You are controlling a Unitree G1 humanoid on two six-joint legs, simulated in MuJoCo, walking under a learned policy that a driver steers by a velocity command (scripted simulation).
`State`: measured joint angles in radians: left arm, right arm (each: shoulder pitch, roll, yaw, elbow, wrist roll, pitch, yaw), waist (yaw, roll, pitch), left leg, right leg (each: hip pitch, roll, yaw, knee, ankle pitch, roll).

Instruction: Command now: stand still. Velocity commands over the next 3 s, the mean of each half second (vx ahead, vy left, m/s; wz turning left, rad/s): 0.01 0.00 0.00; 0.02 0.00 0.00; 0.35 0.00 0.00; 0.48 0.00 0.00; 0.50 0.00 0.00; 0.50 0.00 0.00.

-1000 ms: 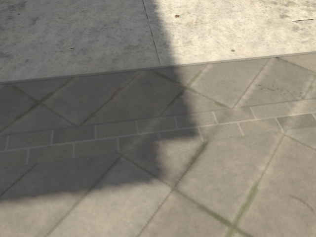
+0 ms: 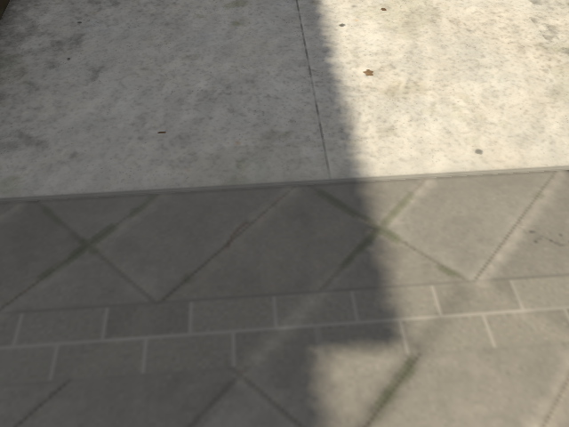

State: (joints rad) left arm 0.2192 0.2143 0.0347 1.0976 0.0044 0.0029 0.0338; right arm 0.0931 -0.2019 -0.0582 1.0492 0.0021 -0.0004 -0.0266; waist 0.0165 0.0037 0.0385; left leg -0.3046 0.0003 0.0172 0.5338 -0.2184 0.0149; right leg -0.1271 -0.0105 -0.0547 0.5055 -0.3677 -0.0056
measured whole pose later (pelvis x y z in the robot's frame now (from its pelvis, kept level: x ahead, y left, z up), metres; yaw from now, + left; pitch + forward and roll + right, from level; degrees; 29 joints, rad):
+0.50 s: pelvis -0.01 +0.00 +0.00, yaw +0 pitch -1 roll +0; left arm 0.30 0.17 0.02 1.13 0.01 -0.02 0.04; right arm 0.13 -0.20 -0.05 1.11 0.00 0.02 -0.04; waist 0.00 0.01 0.04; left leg -0.29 0.00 0.01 0.50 -0.18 0.01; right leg -0.12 -0.01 -0.06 0.48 -0.34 -0.01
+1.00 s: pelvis +0.00 -0.01 +0.00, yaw +0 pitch -1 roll +0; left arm 0.36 0.16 0.02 1.11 0.00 -0.02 0.04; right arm 0.17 -0.19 -0.04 1.13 0.01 0.01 -0.04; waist 0.01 0.00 0.02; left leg -0.31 0.00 0.00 0.55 -0.27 0.02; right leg -0.12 0.00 -0.06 0.49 -0.36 -0.03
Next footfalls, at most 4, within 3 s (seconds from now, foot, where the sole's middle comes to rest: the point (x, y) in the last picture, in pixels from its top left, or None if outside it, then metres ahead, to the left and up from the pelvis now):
1.72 right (346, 423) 0.51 -0.10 -0.77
2.28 left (247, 304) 0.82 0.15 -0.77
2.82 right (332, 215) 1.13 -0.09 -0.77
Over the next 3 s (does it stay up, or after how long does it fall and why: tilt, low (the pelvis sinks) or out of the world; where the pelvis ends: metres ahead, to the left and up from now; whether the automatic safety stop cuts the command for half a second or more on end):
stays up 1.05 -0.01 0.01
